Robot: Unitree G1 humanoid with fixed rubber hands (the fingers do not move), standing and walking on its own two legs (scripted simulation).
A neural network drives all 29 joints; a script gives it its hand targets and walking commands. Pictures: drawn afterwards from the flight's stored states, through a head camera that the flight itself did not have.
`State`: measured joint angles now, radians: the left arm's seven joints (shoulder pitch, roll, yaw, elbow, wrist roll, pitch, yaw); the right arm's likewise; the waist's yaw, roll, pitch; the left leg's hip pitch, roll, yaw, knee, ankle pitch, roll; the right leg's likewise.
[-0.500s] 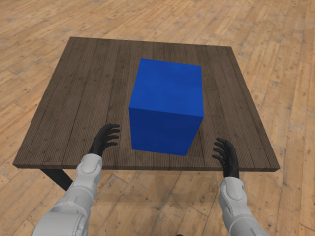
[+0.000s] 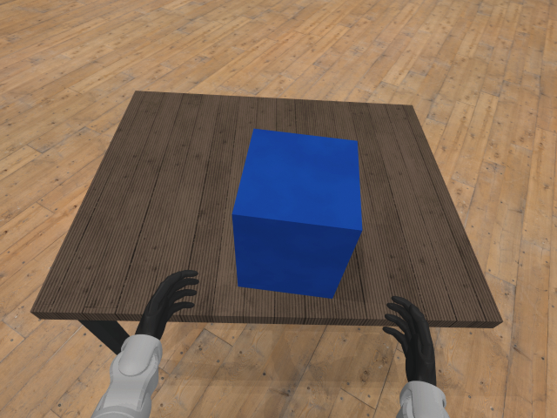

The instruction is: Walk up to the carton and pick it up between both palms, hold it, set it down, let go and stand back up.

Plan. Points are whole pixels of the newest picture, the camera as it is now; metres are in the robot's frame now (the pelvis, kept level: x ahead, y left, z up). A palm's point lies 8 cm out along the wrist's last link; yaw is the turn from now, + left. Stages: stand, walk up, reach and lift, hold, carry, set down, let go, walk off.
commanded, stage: set down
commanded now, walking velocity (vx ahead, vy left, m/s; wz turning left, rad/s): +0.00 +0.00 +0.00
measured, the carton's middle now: (294, 217) +0.48 -0.03 -0.07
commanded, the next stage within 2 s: let go in 2.00 s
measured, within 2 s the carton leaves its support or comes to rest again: neither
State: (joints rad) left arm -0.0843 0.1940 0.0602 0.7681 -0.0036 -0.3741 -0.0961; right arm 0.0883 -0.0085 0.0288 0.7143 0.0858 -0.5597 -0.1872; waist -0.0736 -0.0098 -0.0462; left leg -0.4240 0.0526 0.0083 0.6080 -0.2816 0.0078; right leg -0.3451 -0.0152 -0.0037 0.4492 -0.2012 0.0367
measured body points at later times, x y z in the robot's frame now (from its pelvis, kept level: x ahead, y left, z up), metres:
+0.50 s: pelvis +0.00 +0.00 +0.00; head -0.02 +0.02 +0.45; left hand +0.24 +0.20 -0.05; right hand +0.17 -0.19 -0.03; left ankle +0.01 +0.11 -0.73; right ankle +0.01 -0.16 -0.73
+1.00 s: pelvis +0.01 -0.03 +0.01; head -0.02 -0.02 +0.45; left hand +0.23 +0.18 -0.06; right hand +0.18 -0.21 -0.05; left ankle +0.01 +0.11 -0.73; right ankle +0.01 -0.17 -0.73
